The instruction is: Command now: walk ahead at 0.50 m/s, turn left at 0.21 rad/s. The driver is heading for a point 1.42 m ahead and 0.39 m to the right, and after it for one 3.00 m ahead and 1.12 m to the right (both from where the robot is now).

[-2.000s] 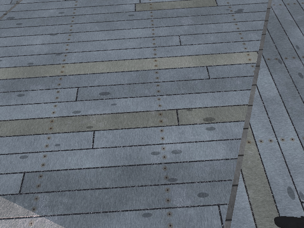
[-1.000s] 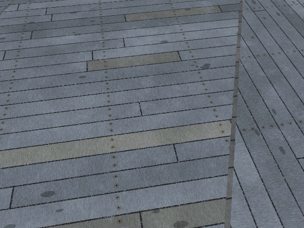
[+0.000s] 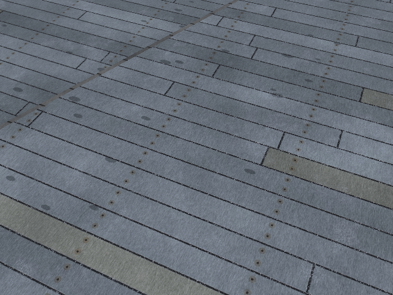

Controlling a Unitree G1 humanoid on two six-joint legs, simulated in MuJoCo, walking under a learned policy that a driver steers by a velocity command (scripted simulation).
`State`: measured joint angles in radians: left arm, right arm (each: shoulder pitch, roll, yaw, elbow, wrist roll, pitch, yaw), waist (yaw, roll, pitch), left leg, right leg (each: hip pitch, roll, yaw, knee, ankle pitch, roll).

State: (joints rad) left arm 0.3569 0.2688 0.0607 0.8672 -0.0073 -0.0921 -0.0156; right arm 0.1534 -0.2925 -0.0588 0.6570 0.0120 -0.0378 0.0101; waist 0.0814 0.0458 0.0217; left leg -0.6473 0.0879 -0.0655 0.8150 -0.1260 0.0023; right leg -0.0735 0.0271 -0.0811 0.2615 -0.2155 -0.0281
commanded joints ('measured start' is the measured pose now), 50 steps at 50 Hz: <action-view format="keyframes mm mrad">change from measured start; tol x32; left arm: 1 -47 180 36 -56 -13 -8 5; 50 -58 188 57 -189 -13 37 31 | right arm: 1 -100 -17 8 -83 3 -25 16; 11 302 -196 -62 -8 -26 -27 -3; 50 -163 -48 -3 -18 -18 -67 -4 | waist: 1 -8 -112 21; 11 -216 157 -398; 50 -23 -118 -12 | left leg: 1 44 -9 50 -152 117 -3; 6 130 -49 64 -289 24 41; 10 1069 318 -467 -380 -73 270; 17 507 184 -88 -660 39 198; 29 676 202 230 -665 213 148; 34 707 173 310 -217 802 78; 37 -97 -133 14 590 -485 -43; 50 137 -60 21 -197 190 -78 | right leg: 1 -24 -240 128 -118 251 -160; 8 11 -234 116 203 586 -91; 10 -541 -24 47 833 -202 21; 12 -704 -79 191 1023 -303 12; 25 -583 -151 121 519 274 34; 34 -245 21 -49 333 45 -113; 37 501 -366 938 52 -179 -420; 50 -205 -109 329 -30 167 -201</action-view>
